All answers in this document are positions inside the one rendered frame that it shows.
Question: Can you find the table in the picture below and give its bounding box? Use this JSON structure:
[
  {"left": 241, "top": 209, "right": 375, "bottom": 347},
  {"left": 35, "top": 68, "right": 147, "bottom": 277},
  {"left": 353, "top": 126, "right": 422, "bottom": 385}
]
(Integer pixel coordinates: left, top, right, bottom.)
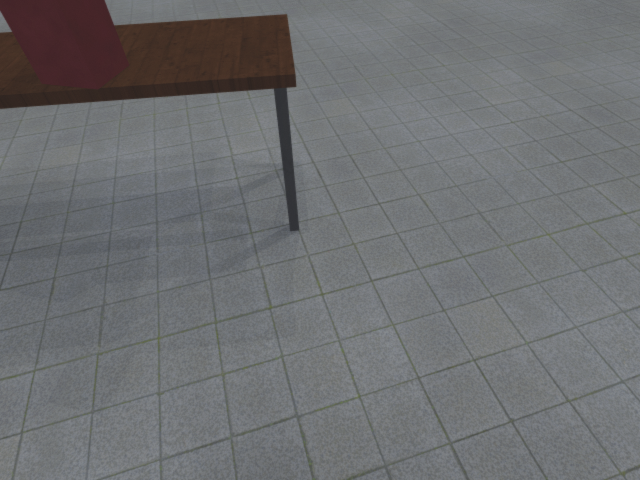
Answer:
[{"left": 0, "top": 14, "right": 299, "bottom": 231}]

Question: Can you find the carton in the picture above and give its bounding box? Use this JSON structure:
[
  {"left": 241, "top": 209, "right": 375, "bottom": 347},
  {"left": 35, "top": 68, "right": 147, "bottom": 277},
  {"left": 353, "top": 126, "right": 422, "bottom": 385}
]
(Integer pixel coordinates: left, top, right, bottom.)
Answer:
[{"left": 0, "top": 0, "right": 129, "bottom": 89}]

